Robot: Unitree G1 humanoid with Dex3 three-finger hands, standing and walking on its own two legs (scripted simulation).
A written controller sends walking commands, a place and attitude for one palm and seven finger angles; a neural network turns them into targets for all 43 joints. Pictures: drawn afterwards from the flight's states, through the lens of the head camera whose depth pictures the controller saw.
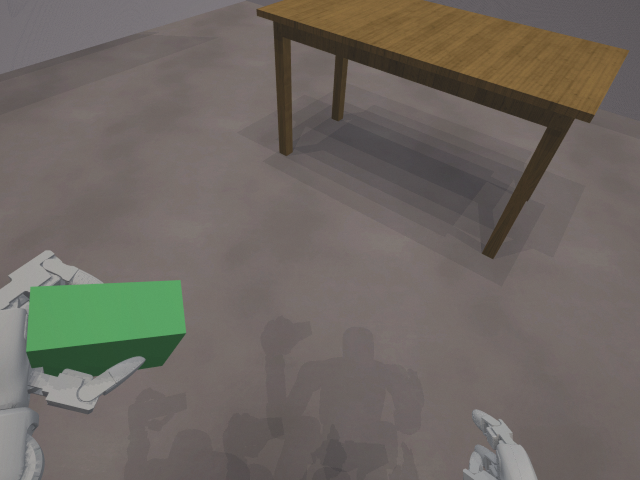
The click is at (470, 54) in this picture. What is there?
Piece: table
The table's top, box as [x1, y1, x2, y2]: [256, 0, 628, 122]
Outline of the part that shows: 256,9 257,15 587,122 590,121 628,52 628,50 423,0 283,0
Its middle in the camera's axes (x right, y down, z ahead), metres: +0.45 -0.83 +1.55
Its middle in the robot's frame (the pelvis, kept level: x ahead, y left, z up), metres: +1.73 -0.36 -0.06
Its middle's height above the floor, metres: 0.71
